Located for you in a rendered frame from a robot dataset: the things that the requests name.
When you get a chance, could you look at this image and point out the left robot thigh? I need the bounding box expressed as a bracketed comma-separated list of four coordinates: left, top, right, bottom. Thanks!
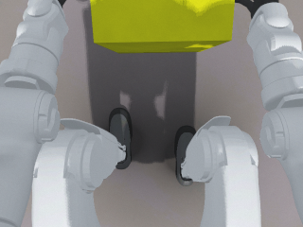
[31, 129, 107, 227]

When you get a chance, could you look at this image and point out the robot thigh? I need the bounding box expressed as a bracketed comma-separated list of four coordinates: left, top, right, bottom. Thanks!
[31, 129, 107, 227]
[192, 126, 261, 227]

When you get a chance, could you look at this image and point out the right robot hand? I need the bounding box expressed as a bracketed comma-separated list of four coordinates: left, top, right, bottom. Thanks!
[235, 0, 279, 19]

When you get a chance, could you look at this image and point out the robot left forearm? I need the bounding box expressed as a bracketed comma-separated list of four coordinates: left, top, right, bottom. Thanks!
[0, 0, 69, 96]

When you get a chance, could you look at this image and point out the right robot thigh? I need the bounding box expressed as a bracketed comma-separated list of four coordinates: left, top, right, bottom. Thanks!
[192, 126, 261, 227]

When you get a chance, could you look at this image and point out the right robot upper arm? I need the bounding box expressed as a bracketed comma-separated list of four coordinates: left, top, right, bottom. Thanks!
[259, 106, 303, 224]

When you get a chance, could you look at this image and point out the robot right forearm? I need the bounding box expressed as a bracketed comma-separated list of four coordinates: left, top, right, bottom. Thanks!
[246, 2, 303, 112]

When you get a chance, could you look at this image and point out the carton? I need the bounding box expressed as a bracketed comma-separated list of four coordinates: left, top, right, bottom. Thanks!
[90, 0, 235, 54]

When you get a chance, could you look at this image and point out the left robot upper arm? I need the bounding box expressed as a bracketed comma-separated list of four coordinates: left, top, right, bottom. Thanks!
[0, 86, 61, 227]

